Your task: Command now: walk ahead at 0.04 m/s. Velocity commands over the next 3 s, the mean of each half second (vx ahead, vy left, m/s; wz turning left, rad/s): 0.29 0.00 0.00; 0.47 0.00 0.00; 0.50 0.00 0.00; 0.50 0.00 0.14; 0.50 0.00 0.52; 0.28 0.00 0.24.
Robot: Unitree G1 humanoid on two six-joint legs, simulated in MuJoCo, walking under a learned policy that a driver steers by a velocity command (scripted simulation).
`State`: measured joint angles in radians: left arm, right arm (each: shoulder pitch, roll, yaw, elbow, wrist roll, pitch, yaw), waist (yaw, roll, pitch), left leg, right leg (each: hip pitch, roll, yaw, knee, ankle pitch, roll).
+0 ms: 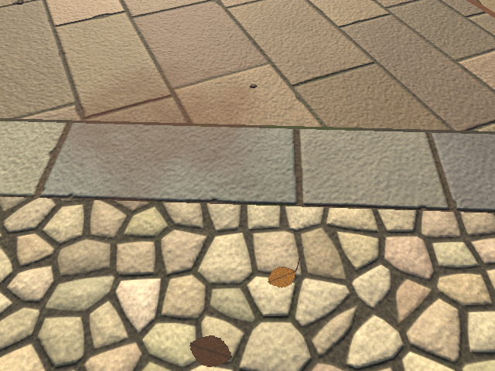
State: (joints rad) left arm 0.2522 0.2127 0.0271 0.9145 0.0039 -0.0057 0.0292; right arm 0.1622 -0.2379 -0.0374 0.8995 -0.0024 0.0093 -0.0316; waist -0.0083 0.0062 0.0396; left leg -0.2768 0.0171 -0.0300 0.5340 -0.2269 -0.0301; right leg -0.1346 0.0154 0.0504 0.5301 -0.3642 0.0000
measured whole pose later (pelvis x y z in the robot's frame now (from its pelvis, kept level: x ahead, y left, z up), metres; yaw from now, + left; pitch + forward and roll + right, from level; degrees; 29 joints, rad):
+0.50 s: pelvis +0.13 +0.04 +0.02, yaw +0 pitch +0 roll +0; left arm 0.13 0.27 0.07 0.88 -0.02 -0.08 -0.01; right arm 0.42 -0.20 -0.02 1.03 0.00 -0.08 0.00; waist -0.07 -0.03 0.01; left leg 0.02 -0.04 0.02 0.21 -0.24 0.05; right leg -0.59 -0.09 0.01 0.85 -0.13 -0.01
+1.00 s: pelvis +0.41 -0.03 +0.01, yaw +0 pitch +0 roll -2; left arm 0.32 0.24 0.05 0.98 0.00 -0.10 -0.02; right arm 0.15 -0.29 -0.06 0.89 0.01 -0.08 -0.01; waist 0.05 0.04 0.02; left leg -0.67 0.15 -0.05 0.93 -0.10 0.01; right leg -0.10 0.08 -0.05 0.24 -0.15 -0.07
